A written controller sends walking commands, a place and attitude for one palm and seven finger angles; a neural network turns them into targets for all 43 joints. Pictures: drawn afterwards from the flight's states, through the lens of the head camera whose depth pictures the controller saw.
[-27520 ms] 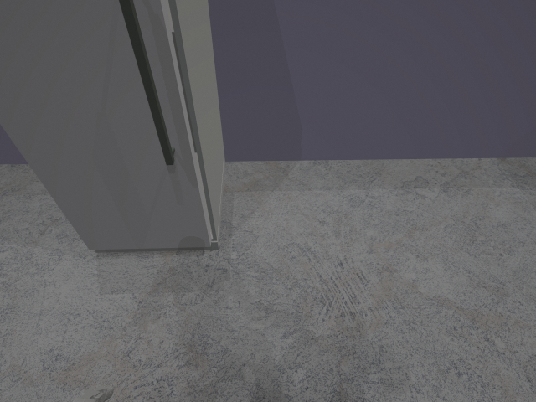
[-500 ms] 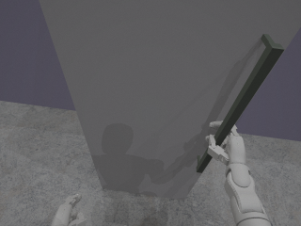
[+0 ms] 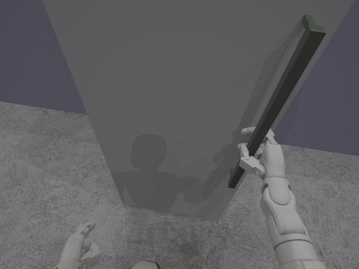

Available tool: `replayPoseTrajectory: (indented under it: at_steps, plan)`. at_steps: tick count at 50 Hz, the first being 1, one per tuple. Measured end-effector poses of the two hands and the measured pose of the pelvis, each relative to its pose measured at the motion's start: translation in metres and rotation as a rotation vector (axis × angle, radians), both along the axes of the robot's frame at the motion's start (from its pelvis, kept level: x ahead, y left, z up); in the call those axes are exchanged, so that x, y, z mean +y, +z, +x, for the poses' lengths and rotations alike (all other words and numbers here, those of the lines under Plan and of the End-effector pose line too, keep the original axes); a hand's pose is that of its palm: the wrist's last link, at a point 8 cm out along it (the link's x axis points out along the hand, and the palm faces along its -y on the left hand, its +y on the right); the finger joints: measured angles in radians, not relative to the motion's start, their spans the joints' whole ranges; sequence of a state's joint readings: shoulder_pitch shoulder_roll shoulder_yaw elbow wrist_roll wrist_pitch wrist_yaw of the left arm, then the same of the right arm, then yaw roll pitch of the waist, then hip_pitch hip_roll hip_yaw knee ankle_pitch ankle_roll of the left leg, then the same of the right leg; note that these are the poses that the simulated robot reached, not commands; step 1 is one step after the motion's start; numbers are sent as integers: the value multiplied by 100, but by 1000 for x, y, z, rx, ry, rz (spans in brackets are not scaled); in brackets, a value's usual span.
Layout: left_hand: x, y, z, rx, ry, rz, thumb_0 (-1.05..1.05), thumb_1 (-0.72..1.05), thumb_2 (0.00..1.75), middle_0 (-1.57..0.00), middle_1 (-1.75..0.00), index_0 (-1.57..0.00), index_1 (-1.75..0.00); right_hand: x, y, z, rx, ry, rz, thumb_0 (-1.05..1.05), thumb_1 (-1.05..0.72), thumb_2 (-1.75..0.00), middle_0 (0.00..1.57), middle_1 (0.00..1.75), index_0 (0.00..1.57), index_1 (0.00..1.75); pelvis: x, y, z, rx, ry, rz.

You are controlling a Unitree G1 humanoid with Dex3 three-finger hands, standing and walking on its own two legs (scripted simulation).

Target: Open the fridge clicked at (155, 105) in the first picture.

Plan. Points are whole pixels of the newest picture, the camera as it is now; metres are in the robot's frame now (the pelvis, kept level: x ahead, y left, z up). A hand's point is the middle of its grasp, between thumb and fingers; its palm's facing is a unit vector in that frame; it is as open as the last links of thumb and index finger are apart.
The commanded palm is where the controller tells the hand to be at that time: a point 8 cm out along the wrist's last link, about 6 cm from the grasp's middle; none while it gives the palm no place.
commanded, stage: walk backward, drawing the door open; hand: right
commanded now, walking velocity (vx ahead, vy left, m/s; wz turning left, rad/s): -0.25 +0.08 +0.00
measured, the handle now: (256, 130) +0.42 -0.12 +0.10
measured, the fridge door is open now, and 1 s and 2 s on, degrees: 1 11 41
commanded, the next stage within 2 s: none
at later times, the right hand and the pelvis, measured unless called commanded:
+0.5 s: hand (243, 165) +0.34 -0.10 +0.06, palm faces +0.00 +0.99 -0.12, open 6.0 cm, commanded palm +0.31 -0.15 +0.04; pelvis +0.00 +0.00 +0.01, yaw +2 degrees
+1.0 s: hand (238, 188) +0.28 -0.08 +0.06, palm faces +0.00 +0.99 -0.14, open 5.9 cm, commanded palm +0.25 -0.14 +0.04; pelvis -0.04 +0.01 +0.02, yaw +2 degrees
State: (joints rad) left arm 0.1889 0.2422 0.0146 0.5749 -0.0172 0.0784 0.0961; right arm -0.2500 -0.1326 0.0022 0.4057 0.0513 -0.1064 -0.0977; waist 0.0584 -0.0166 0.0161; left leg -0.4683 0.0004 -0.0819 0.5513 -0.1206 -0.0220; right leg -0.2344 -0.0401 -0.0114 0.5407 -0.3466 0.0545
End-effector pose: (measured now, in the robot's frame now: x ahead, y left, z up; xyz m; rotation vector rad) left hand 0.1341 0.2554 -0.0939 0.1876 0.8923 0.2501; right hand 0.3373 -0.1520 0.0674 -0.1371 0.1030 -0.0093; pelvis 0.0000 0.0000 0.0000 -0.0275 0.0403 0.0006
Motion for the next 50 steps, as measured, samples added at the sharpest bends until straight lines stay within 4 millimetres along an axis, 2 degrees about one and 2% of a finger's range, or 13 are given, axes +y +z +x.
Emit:
replayPoseTrajectory:
  at_steps: [3, 7, 11, 15, 18, 24, 27, 30, 36, 40, 45, 50]
  plan:
    - [-12, 0, -2, -30, 8, -38, 1, 90, 90, -20, -30, -20, -30, 0, -1, -1, -8, 12, -4, -1, -75, -77, 31, 127, 25, 140, 0, -2, 4, -13, 29, 0]
    - [-22, -15, -4, -20, -5, -94, 1, 90, 90, -20, -30, -20, -30, 1, -1, -1, -12, -2, -12, -1, -74, -79, 31, 127, 24, 140, 3, -6, 8, -23, 31, 20]
    - [-25, -25, -10, 40, -30, -97, 1, 90, 90, -20, -30, -21, -30, 1, 0, -2, -10, -10, -7, -1, -74, -79, 31, 126, 24, 140, 0, -6, 0, -7, 3, 17]
    - [-26, -21, -18, 69, -51, -50, 1, 90, 90, -20, -30, -21, -30, 0, -1, -3, -11, 2, 7, 0, -74, -78, 30, 126, 26, 140, -7, -2, -9, 5, -9, 5]
    - [-25, -22, -20, 53, -40, -18, 1, 90, 90, -20, -30, -21, -30, -2, -4, -3, -42, 29, 24, -1, -73, -77, 30, 127, 27, 140, -13, -10, -12, 12, -19, 22]
    - [-33, -13, -23, 48, -22, -106, 1, 90, 90, -20, -30, -20, -30, 1, -1, -14, -14, 12, 24, 0, -74, -77, 28, 124, 25, 140, -2, 5, 2, 8, 27, 40]
    - [-32, -20, -18, 58, -57, -147, 1, 90, 90, -20, -30, -20, -30, 4, -1, -20, -20, -16, 7, -1, -73, -79, 30, 124, 27, 140, 10, 3, 9, -1, 34, 32]
    - [-23, -27, -9, 63, -85, -150, 1, 90, 90, -20, -30, -21, -30, 6, -1, -24, -26, -40, -17, -1, -71, -80, 32, 125, 27, 140, 20, 1, 7, -6, 34, 25]
    - [1, -11, 12, -1, -80, -102, 2, 90, 90, -20, -30, -21, -30, 11, 2, -38, 12, -79, -22, -1, -70, -81, 33, 121, 29, 140, 27, 13, -5, -16, 41, -33]
    - [13, 3, 18, -54, -57, -69, 1, 90, 90, -20, -30, -20, -30, 14, 3, -48, 31, -85, -22, -1, -69, -80, 33, 121, 31, 140, 27, 18, -12, -16, 51, -47]
    - [19, 18, 9, -78, -30, -28, 1, 90, 90, -20, -30, -20, -30, 16, 4, -61, 40, -60, -17, -1, -69, -78, 32, 121, 33, 140, 21, 20, -23, -8, 56, -44]
    - [10, 26, -15, -66, -26, 14, 1, 90, 90, -20, -30, -20, -30, 16, 3, -75, 27, 2, -1, -1, -68, -75, 31, 124, 36, 140, 10, 18, -38, 5, 40, -19]
